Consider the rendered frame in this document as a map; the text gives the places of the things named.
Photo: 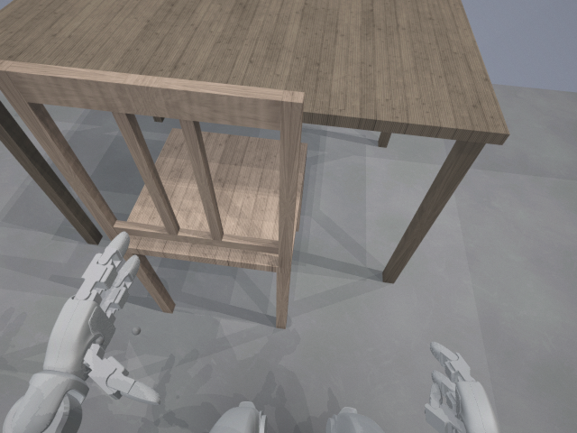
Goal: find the robot left forearm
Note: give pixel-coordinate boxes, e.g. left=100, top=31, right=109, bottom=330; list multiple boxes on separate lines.
left=3, top=371, right=89, bottom=433

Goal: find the right robot thigh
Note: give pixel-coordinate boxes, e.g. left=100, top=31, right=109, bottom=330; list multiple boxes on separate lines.
left=325, top=412, right=385, bottom=433

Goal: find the robot right shin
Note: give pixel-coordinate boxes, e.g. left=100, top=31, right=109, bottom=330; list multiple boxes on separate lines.
left=337, top=407, right=358, bottom=417

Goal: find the left robot hand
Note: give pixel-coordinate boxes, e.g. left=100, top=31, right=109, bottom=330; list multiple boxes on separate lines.
left=43, top=231, right=160, bottom=405

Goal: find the right robot hand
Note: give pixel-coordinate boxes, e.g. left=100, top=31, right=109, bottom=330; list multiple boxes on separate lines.
left=425, top=342, right=500, bottom=433

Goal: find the chair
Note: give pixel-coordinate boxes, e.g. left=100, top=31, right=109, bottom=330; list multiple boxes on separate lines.
left=0, top=60, right=307, bottom=329

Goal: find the table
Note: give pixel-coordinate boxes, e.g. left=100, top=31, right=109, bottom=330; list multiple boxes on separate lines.
left=0, top=0, right=510, bottom=283

